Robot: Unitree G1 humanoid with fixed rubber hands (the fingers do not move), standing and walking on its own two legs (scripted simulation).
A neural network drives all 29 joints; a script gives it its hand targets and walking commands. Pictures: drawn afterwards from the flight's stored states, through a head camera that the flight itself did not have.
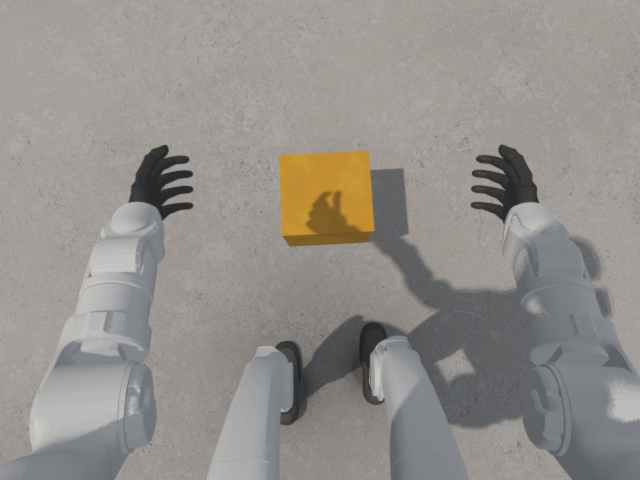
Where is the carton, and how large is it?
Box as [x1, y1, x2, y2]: [279, 151, 373, 245]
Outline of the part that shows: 368,151 279,155 282,235 289,245 364,242 372,233 373,217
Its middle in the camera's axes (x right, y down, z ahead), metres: +0.01 -0.10 +0.98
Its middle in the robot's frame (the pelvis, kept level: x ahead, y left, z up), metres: +0.54 -0.01 -0.59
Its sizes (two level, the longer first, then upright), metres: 0.207 0.188 0.196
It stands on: the floor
